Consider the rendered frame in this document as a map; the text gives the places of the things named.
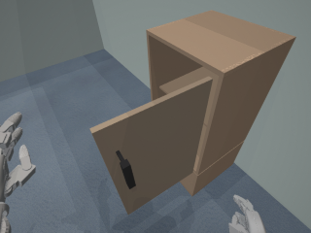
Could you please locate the left robot forearm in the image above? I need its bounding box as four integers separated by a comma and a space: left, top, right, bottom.
0, 202, 12, 233

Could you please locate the cupboard door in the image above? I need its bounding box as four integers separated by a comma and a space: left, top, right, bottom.
89, 76, 213, 215

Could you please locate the handle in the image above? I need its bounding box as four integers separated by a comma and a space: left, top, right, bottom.
116, 150, 136, 189

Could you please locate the robot right hand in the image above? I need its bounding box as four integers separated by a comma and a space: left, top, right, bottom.
228, 194, 266, 233

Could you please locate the robot left hand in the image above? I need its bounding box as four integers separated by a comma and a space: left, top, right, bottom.
0, 112, 36, 203

